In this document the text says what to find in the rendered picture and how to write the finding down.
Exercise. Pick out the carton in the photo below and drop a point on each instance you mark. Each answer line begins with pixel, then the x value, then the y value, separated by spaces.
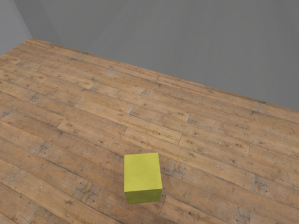
pixel 142 178

